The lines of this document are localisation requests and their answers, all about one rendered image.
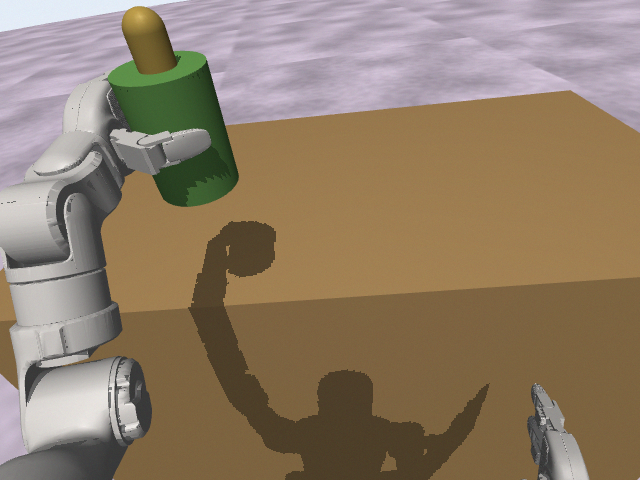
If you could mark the right robot hand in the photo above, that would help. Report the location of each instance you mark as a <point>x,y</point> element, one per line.
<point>555,451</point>

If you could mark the left robot arm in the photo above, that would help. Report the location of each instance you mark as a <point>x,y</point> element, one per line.
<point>77,421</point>

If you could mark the bottle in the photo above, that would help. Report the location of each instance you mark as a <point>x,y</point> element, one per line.
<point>165,90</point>

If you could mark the left robot hand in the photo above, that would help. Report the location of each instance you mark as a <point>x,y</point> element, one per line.
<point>93,107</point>

